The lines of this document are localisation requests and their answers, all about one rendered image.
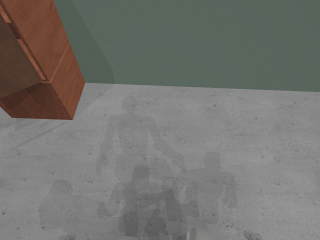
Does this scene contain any right robot hand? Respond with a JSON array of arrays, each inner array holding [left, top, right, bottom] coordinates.
[[243, 230, 264, 240]]

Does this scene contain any cupboard door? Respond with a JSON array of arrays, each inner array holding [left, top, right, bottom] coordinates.
[[0, 13, 43, 98]]

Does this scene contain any right robot thigh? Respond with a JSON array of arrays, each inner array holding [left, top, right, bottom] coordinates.
[[185, 227, 217, 240]]

